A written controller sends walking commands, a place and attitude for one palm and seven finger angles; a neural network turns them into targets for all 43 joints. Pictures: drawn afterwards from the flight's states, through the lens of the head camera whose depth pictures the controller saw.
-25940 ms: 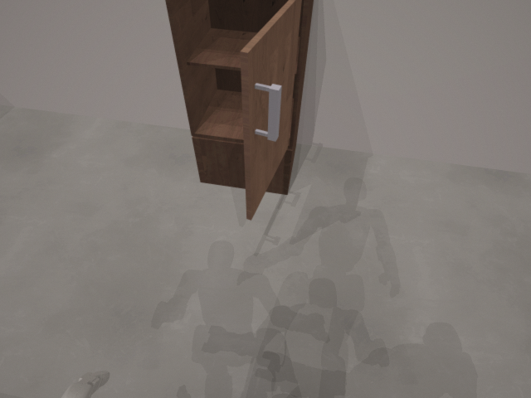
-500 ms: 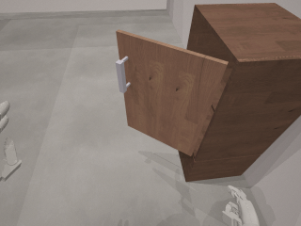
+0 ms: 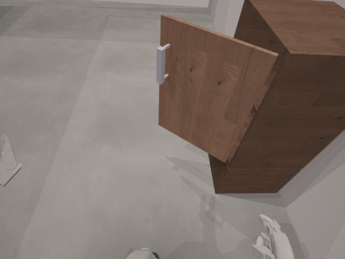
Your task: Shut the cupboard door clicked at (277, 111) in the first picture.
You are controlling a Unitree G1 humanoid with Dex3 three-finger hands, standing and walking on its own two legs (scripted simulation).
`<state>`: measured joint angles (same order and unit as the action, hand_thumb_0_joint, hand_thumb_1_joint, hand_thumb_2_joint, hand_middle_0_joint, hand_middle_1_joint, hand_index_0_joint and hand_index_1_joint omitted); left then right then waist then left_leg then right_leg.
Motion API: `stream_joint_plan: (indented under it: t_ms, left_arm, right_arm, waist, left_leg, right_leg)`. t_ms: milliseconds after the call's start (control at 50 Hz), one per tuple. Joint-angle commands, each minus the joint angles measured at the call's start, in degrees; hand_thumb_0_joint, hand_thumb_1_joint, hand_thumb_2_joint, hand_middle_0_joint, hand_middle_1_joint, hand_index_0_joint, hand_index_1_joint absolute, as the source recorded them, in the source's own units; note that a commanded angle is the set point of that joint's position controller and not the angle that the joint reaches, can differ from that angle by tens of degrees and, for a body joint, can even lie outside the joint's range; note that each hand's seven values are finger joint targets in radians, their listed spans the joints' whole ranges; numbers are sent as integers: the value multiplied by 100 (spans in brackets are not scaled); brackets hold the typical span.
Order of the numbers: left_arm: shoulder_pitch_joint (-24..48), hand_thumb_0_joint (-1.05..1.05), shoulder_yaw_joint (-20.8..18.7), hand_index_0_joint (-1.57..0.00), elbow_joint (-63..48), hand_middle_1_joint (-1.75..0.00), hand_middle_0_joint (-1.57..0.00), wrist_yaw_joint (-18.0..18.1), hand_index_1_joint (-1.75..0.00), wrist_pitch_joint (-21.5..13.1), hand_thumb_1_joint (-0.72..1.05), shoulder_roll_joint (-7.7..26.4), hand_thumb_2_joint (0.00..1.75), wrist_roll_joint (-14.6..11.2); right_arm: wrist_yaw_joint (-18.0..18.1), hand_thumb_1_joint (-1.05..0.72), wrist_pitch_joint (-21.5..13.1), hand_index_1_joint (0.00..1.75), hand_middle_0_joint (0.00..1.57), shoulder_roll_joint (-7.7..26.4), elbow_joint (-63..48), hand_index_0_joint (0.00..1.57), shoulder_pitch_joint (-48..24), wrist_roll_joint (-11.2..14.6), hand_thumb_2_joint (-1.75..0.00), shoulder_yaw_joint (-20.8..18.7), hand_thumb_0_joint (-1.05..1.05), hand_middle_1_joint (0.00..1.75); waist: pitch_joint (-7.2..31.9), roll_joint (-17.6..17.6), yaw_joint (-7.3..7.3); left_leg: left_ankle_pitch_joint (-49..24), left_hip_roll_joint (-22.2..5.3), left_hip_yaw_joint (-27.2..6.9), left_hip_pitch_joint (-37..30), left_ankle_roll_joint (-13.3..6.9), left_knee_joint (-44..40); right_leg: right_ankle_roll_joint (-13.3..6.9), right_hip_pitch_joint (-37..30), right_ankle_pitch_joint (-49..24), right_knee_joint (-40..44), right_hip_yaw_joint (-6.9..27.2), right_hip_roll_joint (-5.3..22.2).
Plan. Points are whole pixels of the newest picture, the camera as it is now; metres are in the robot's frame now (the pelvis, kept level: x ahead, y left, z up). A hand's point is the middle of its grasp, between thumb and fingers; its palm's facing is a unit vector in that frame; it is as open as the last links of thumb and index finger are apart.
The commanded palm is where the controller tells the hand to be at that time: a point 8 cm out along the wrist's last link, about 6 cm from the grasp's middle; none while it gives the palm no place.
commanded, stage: step back with the hand held close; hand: left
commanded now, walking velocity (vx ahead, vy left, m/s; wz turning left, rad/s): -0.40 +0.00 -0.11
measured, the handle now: (163, 64) +0.81 +0.09 +0.00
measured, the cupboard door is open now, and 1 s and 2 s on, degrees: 53 53 53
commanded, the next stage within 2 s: stop stepping back and stand still in 0.12 s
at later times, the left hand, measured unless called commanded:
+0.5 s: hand out of the picture +0.12 +0.28 +0.19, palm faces +0.38 -0.85 -0.36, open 7.4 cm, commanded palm +0.10 +0.31 +0.19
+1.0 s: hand out of the picture +0.09 +0.33 +0.19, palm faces +0.40 -0.82 -0.42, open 7.4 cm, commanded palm +0.04 +0.34 +0.19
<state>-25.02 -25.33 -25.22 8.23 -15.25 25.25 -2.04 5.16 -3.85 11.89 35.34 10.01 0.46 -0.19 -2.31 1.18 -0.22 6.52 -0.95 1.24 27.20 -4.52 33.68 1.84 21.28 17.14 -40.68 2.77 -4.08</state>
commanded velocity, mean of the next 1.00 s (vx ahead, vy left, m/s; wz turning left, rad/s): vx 0.06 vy -0.06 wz -0.03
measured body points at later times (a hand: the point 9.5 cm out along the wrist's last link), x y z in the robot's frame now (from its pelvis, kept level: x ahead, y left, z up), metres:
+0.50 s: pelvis -0.09 +0.03 +0.00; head -0.14 +0.07 +0.44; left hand +0.09 +0.33 +0.21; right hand +0.01 -0.24 -0.07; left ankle +0.02 +0.10 -0.70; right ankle -0.18 -0.13 -0.72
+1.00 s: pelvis -0.15 +0.07 +0.01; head -0.19 +0.08 +0.46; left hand +0.06 +0.37 +0.22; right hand -0.07 -0.19 -0.08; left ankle -0.05 +0.18 -0.67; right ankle -0.19 +0.01 -0.72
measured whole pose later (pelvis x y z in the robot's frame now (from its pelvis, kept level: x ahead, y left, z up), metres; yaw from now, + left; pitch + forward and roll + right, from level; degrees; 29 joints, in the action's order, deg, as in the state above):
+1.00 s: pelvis -0.15 +0.07 +0.01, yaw -11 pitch -2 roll +0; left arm -29.5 -27.3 -21.5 9.8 -8.9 25.9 -4.0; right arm 3.6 -0.5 11.4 39.7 16.2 0.4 0.9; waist 4.9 -0.4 -0.3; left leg 17.9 -2.6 1.9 32.4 1.0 55.4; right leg -4.9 8.0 17.4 -26.3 -6.9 -2.6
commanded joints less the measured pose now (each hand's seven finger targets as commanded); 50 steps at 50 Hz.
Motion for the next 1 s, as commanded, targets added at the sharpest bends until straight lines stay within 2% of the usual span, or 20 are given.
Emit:
stream_joint_plan:
  t_ms: [0, 100, 160, 220, 280, 320, 360, 400, 420, 500, 540, 580, 640, 700, 760, 780, 820, 840, 880, 980]
  left_arm:
    - [67, 0, -958, -20, -1431, -30, -20, -10, -30, -415, 90, 1078, 90, -56]
    - [-678, 0, -854, -20, -2103, -30, -20, -53, -30, -483, 90, 1059, 90, -357]
    - [-327, 0, -851, -20, -1954, -30, -20, -1, -30, -599, 90, 1206, 90, -315]
    - [320, 0, -582, -20, -1664, -30, -20, 28, -30, -522, 90, 1127, 90, -256]
    - [-243, 0, -913, -20, -1290, -30, -20, -4, -30, -212, 90, 1239, 90, -320]
    - [-322, 0, -952, -20, -1248, -30, -20, 1, -30, -86, 90, 1236, 90, -359]
    - [-398, 0, -884, -20, -1292, -30, -20, 27, -30, -10, 90, 1276, 90, -348]
    - [-266, 0, -745, -20, -1456, -30, -20, 87, -30, 47, 90, 1263, 90, -295]
    - [-138, 0, -698, -20, -1561, -30, -20, 114, -30, 70, 90, 1250, 90, -243]
    - [1309, 0, -162, -20, -949, -30, -20, 153, -30, 192, 90, 769, 90, -177]
    - [1994, 0, -84, -20, -977, -30, -20, 163, -30, 119, 90, 835, 90, -135]
    - [1479, 0, -332, -20, -1350, -30, -20, 170, -30, 40, 90, 1035, 90, -140]
    - [-422, 0, -736, -20, -2563, -30, -20, 71, -30, 69, 90, 1263, 90, -254]
    - [-1635, 0, -815, -20, -2960, -30, -20, 48, -30, 145, 90, 1219, 90, -313]
    - [-1793, 0, -942, -20, -2406, -30, -20, 133, -30, 326, 90, 1322, 90, -305]
    - [-1653, 0, -1033, -20, -2046, -30, -20, 163, -30, 431, 90, 1400, 90, -282]
    - [-702, 0, -1111, -20, -1699, -30, -20, 214, -30, 535, 90, 1459, 90, -283]
    - [-224, 0, -1282, -20, -1390, -30, -20, 282, -30, 453, 90, 1499, 90, -355]
    - [-284, 0, -949, -20, -289, -30, -20, 253, -30, 405, 90, 1115, 90, -275]
    - [330, 0, 132, -20, -136, -30, -20, 150, -30, 447, 90, 494, 90, -88]
  right_arm:
    - [-71, -90, -334, 30, 20, 891, -961, 20, -518, -57, -90, -421, 0, 30]
    - [-248, -90, -521, 30, 20, 725, -857, 20, -431, -35, -90, -350, 0, 30]
    - [-195, -90, -491, 30, 20, 527, -572, 20, -206, -79, -90, -260, 0, 30]
    - [1, -90, -541, 30, 20, 709, -511, 20, -144, 33, -90, -454, 0, 30]
    - [-22, -90, -422, 30, 20, 761, -844, 20, -416, 43, -90, -384, 0, 30]
    - [-5, -90, -288, 30, 20, 779, -947, 20, -518, -15, -90, -306, 0, 30]
    - [14, -90, -170, 30, 20, 701, -909, 20, -345, -17, -90, -275, 0, 30]
    - [29, -90, -85, 30, 20, 666, -713, 20, -225, -58, -90, -322, 0, 30]
    - [5, -90, -71, 30, 20, 659, -643, 20, -147, -56, -90, -297, 0, 30]
    - [50, -90, -363, 30, 20, 897, -491, 20, 14, 12, -90, -164, 0, 30]
    - [55, -90, -603, 30, 20, 1001, -571, 20, -7, 41, -90, -225, 0, 30]
    - [-27, -90, -728, 30, 20, 817, -576, 20, -135, -23, -90, -195, 0, 30]
    - [-309, -90, -680, 30, 20, 735, -873, 20, -210, -74, -90, -288, 0, 30]
    - [-404, -90, -466, 30, 20, 576, -1036, 20, -288, -128, -90, -200, 0, 30]
    - [-260, -90, -194, 30, 20, 516, -933, 20, -156, -179, -90, -133, 0, 30]
    - [-189, -90, -80, 30, 20, 491, -878, 20, -145, -180, -90, -155, 0, 30]
    - [-102, -90, 114, 30, 20, 559, -716, 20, -84, -111, -90, -239, 0, 30]
    - [-67, -90, 53, 30, 20, 682, -644, 20, -138, -140, -90, -223, 0, 30]
    - [-91, -90, -12, 30, 20, 554, -560, 20, 23, -7, -90, -179, 0, 30]
    - [26, -90, -38, 30, 20, 691, -537, 20, -365, -16, -90, -140, 0, 30]
  waist:
    - [916, 1060, -81]
    - [1390, 1244, -89]
    - [1481, -210, 72]
    - [2117, -479, 277]
    - [1458, 363, 81]
    - [557, 843, 104]
    - [259, -71, 177]
    - [-267, -1192, 242]
    - [-438, -1309, 239]
    - [-736, 1078, 378]
    - [-631, 1842, 264]
    - [232, 1724, 150]
    - [1476, 1596, -116]
    - [1480, 1709, -106]
    - [1163, 1031, 19]
    - [1059, 477, 42]
    - [279, -1210, 133]
    - [-213, -799, 196]
    - [392, -952, 298]
    - [-607, -301, 81]
  left_leg:
    - [3232, -1734, -1611, 1464, -426, -2397]
    - [1694, -1182, -634, -965, 320, -1715]
    - [-120, -658, 146, -2079, 601, -265]
    - [-2272, -611, 425, -3481, 342, -114]
    - [534, -802, -24, -2719, 307, -1041]
    - [2491, -499, -12, -1778, 837, -1318]
    - [2050, -73, 273, -2009, 990, 231]
    - [1429, -54, -259, -1856, 788, 2567]
    - [1287, -127, -289, -1246, 718, 2845]
    - [1488, -470, -970, -633, 473, -1015]
    - [2778, -1325, -3189, -307, 152, -2697]
    - [3834, -1371, -3183, -842, 651, -3011]
    - [3513, -1108, -1943, -1175, 1102, -3046]
    - [2735, -915, -972, -550, 612, -2688]
    - [2509, -597, -571, -73, 711, -2058]
    - [2417, -404, -301, 274, 733, -1239]
    - [1831, 9, -78, 1082, 647, 1992]
    - [1707, -124, -330, 1224, 611, 2630]
    - [1361, -267, -299, 1161, 543, 2665]
    - [1107, -317, 226, 649, 474, 1922]
  right_leg:
    - [-111, -1754, 664, -1343, -124, -186]
    - [-242, -705, 974, 1486, -467, 64]
    - [-482, 159, -1259, 2320, 803, 1140]
    - [364, 152, -3750, 1395, -53, 648]
    - [13, 219, 355, 1631, -312, 259]
    - [-556, 527, 2313, 2154, -330, 161]
    - [-924, 1441, 3094, 2702, 125, 762]
    - [-1429, 2741, 3594, 3287, 1332, 1861]
    - [-1507, 2395, 3214, 3214, 1197, 2006]
    - [-352, 632, 1361, 504, -690, 578]
    - [-109, 276, 1216, -665, -303, 41]
    - [-171, 227, 1205, -1077, -46, 57]
    - [-305, -718, 970, -963, -487, -296]
    - [-379, -1609, 828, 48, -874, -296]
    - [-525, -2401, 873, 1686, -1017, -206]
    - [-724, -2560, 1045, 2068, -571, 206]
    - [-1640, -993, 2431, 3497, 2185, 2458]
    - [-1780, -368, 1995, 3708, 2201, 2694]
    - [-1454, -1057, 1302, 2899, 1174, 2177]
    - [-957, -3, 1882, 3229, 631, 1791]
